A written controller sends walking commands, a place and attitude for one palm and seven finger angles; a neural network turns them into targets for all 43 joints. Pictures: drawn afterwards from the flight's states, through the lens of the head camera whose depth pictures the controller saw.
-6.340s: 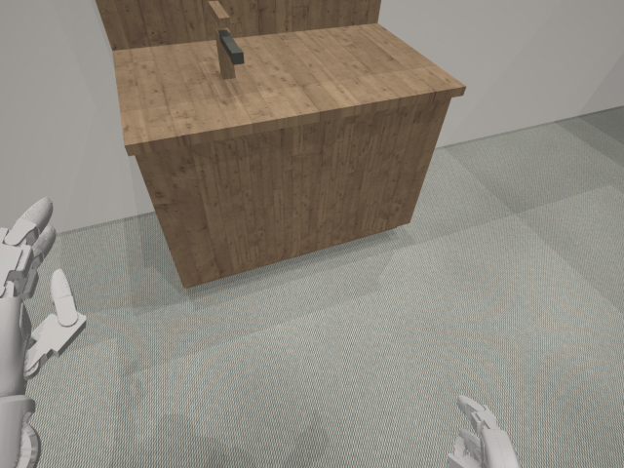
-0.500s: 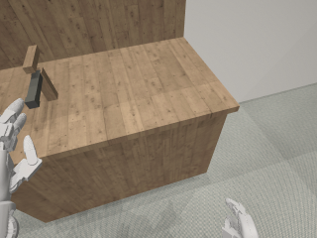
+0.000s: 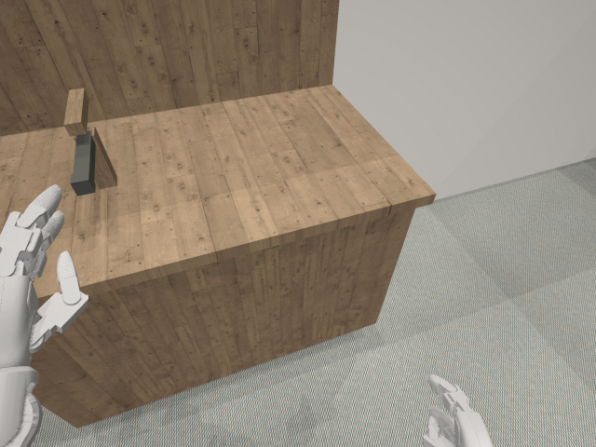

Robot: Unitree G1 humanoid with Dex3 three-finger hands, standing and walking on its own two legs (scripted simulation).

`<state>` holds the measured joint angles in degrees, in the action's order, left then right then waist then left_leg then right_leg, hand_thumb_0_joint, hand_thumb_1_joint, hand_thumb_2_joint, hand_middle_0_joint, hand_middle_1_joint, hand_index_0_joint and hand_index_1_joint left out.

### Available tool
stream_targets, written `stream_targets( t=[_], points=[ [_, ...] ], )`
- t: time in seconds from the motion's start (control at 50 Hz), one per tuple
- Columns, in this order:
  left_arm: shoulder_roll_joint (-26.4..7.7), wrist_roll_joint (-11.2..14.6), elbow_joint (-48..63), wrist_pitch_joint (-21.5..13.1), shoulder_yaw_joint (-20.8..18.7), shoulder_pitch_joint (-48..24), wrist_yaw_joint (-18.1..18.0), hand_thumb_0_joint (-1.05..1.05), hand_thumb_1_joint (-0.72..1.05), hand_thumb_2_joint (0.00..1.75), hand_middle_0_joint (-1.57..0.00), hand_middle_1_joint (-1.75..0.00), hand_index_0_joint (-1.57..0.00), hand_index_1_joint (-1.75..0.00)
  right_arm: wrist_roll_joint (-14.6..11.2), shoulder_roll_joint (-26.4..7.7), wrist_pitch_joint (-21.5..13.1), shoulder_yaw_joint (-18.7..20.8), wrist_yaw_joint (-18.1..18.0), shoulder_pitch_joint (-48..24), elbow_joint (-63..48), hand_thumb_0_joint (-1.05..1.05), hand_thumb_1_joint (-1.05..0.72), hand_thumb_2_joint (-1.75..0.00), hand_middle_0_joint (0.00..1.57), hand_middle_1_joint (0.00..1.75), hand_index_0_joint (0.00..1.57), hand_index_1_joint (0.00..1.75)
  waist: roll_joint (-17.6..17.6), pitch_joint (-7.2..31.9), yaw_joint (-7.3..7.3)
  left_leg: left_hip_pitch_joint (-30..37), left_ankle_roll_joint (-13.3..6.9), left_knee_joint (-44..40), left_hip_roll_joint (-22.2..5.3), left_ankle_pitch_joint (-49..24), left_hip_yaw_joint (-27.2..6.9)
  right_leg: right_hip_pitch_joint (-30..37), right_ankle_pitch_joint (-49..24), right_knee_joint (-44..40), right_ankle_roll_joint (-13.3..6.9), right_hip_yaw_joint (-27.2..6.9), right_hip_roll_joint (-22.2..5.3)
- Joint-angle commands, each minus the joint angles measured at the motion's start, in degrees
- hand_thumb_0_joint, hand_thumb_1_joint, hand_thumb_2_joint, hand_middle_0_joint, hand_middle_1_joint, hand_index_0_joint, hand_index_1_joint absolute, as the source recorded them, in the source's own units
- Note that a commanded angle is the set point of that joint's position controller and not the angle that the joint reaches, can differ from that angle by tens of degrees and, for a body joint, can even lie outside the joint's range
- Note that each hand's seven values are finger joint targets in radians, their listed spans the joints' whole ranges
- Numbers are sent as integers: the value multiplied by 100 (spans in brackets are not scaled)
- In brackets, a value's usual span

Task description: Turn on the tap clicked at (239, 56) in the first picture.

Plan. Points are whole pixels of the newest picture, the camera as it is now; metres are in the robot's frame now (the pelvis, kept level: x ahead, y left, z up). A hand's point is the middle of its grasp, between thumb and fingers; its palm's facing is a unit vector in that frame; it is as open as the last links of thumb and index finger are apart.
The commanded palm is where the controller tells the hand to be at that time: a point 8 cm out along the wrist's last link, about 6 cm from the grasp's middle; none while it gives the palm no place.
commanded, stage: come to a stop and stand still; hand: left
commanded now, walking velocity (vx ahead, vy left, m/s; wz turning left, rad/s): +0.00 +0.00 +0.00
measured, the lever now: (83, 183) +0.49 +0.40 +0.08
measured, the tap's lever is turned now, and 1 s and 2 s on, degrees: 0 0 0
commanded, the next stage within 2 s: look again from close up in 1.26 s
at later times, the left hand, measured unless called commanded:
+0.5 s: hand (25, 318) +0.19 +0.28 +0.16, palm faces +0.47 -0.81 -0.36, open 7.4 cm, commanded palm +0.14 +0.30 +0.18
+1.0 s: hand (71, 264) +0.26 +0.27 +0.16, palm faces +0.45 -0.81 -0.39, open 7.4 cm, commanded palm +0.19 +0.30 +0.18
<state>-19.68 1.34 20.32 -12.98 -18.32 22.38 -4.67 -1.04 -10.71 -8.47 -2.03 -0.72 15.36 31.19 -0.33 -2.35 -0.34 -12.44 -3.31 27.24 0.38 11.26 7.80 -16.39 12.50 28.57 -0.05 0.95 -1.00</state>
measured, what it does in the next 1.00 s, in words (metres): shifts its weight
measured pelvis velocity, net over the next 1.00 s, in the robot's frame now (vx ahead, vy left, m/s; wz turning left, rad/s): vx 0.06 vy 0.01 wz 0.10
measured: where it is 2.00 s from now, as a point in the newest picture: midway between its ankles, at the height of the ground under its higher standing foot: outside the picture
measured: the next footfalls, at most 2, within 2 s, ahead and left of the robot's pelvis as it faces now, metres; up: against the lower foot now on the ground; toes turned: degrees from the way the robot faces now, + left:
none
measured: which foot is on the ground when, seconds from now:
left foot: down 0.00-1.00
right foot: down 0.00-1.00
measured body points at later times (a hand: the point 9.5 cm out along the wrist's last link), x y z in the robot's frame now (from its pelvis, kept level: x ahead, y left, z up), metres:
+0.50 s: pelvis -0.01 +0.01 +0.00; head -0.01 +0.03 +0.45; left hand +0.16 +0.32 +0.18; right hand +0.20 -0.19 -0.06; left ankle +0.05 +0.08 -0.74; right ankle +0.08 -0.11 -0.73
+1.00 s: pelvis +0.06 +0.01 +0.01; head +0.09 +0.02 +0.46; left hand +0.23 +0.31 +0.18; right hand +0.26 -0.20 -0.07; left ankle +0.05 +0.08 -0.74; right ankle +0.09 -0.11 -0.74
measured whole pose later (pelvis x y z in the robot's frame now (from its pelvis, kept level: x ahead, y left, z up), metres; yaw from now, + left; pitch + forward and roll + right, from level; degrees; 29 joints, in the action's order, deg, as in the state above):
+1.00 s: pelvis +0.06 +0.01 +0.01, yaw +6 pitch +1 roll -1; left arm -20.6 2.3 25.1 -11.0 -19.5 23.6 -5.9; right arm 0.4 -11.5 -6.3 -1.5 -2.3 11.5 32.5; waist 0.5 -2.8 -1.2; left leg -11.6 -3.0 24.2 1.5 13.4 3.4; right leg -11.9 10.2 21.4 -0.1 -2.1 1.9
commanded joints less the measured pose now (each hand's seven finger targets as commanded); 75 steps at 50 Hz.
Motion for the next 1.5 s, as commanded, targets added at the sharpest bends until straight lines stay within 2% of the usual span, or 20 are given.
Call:
stream_targets(
  t=[0.0,0.04,0.1,0.2,0.24,0.32,0.34,0.4,0.48,0.54,0.66,0.7,0.74,0.76,0.94,0.98,1.16,1.32,1.34,1.48],
  points=[
    [-1250,8,1300,-358,-1165,-983,-206,0,90,90,-20,-30,-20,-30,29,-721,-352,265,-69,-823,-1001,0,-90,-90,20,30,20,30,-557,299,-200,-1487,4,-1645,-860,2587,-1004,1211,709,135,-37,-9,48],
    [-1247,-8,1516,-359,-1110,-1260,-190,0,90,90,-20,-30,-20,-30,57,-688,-392,250,-58,-876,-1001,0,-90,-90,20,30,20,30,-703,248,-195,-1458,35,-1626,-805,2654,-908,1190,683,115,-58,-14,89],
    [-862,-60,1313,-316,-705,-1238,-144,0,90,90,-20,-30,-20,-30,63,-697,-457,261,-23,-794,-888,0,-90,-90,20,30,20,30,-411,222,-186,-1361,100,-1441,-686,2661,-798,1086,865,-111,-83,-124,114],
    [-719,-119,1264,-245,-485,-1195,-120,0,90,90,-20,-30,-20,-30,99,-705,-458,287,-11,-711,-765,0,-90,-90,20,30,20,30,-127,145,-158,-788,258,-1265,-418,2379,-788,499,1231,-788,-92,-459,183],
    [-925,-120,1359,-256,-682,-1211,-133,0,90,90,-20,-30,-20,-30,123,-699,-438,302,-29,-777,-750,0,-90,-90,20,30,20,30,-301,210,-160,-517,283,-1313,-409,2202,-785,388,1042,-839,-75,-498,227],
    [-858,-98,1326,-258,-690,-1033,-127,0,90,90,-20,-30,-20,-30,119,-704,-346,326,-39,-734,-796,0,-90,-90,20,30,20,30,-309,334,-176,-675,266,-1424,-486,2232,-864,714,764,-648,-46,-409,260],
    [-1015,-82,1460,-267,-837,-1039,-129,0,90,90,-20,-30,-20,-30,136,-681,-342,323,-44,-773,-821,0,-90,-90,20,30,20,30,-453,355,-175,-470,301,-1471,-464,2070,-814,595,696,-722,-48,-414,295],
    [-838,-62,1448,-265,-686,-841,-133,0,90,90,-20,-30,-20,-30,116,-712,-330,323,-49,-739,-862,0,-90,-90,20,30,20,30,-243,451,-167,-455,266,-1383,-506,1935,-891,719,519,-776,-49,-444,251],
    [-842,-96,1506,-268,-645,-857,-173,0,90,90,-20,-30,-20,-30,122,-733,-336,304,-78,-743,-858,0,-90,-90,20,30,20,30,-469,404,-159,-454,272,-1582,-569,2052,-1064,688,471,-761,-46,-430,277],
    [-972,-111,1529,-256,-708,-972,-217,0,90,90,-20,-30,-20,-30,138,-733,-328,292,-101,-804,-848,0,-90,-90,20,30,20,30,-444,336,-160,-368,284,-1550,-538,1852,-1026,607,305,-823,-53,-462,275],
    [-873,-106,1461,-271,-616,-935,-240,0,90,90,-20,-30,-20,-30,145,-729,-286,285,-135,-758,-768,0,-90,-90,20,30,20,30,-410,399,-156,-458,292,-1470,-512,1723,-1093,761,212,-881,-63,-469,205],
    [-819,-68,1278,-247,-600,-716,-237,0,90,90,-20,-30,-20,-30,127,-712,-258,287,-137,-744,-777,0,-90,-90,20,30,20,30,-149,431,-178,-449,288,-1339,-456,1448,-1034,821,63,-963,-65,-503,177],
    [-971,-41,1362,-244,-731,-674,-241,0,90,90,-20,-30,-20,-30,156,-731,-249,300,-148,-782,-756,0,-90,-90,20,30,20,30,-154,479,-159,-227,346,-1142,-311,853,-916,686,-171,-1095,-111,-606,149],
    [-873,-15,1373,-247,-647,-632,-235,0,90,90,-20,-30,-20,-30,142,-707,-235,290,-153,-772,-748,0,-90,-90,20,30,20,30,-65,593,-151,-189,346,-1025,-301,575,-905,797,-352,-1072,-110,-565,91],
    [-1166,135,1879,-228,-940,-95,-273,0,90,90,-20,-30,-20,-30,128,-741,-113,336,-191,-816,-777,0,-90,-90,20,30,20,30,-370,1319,-122,570,526,-429,-226,-1971,-755,1133,-2395,-608,-142,-431,23],
    [-1040,169,1796,-198,-868,74,-280,0,90,90,-20,-30,-20,-30,102,-727,-53,335,-203,-790,-793,0,-90,-90,20,30,20,30,-190,1355,-124,574,542,-361,-265,-2259,-778,1208,-2569,-550,-122,-377,-3],
    [-996,195,1855,-113,-753,-35,-323,0,90,90,-20,-30,-20,-30,79,-759,116,352,-284,-851,-827,0,-90,-90,20,30,20,30,-273,1287,-91,660,519,-357,-350,-2259,-781,1102,-2508,-557,-103,-385,-46],
    [-943,177,1635,-47,-642,-268,-344,0,90,90,-20,-30,-20,-30,88,-753,176,337,-316,-870,-825,0,-90,-90,20,30,20,30,-192,916,-91,327,411,-651,-304,-1051,-819,987,-1720,-866,-78,-500,-22],
    [-1059,177,1695,-43,-731,-298,-351,0,90,90,-20,-30,-20,-30,103,-760,174,334,-336,-942,-830,0,-90,-90,20,30,20,30,-292,882,-105,360,413,-680,-300,-995,-797,930,-1670,-907,-77,-498,-17],
    [-952,174,1647,-47,-629,-319,-340,0,90,90,-20,-30,-20,-30,96,-750,166,326,-331,-860,-826,0,-90,-90,20,30,20,30,-294,836,-99,130,400,-894,-287,-633,-890,1113,-1298,-946,-55,-392,43]
  ],
)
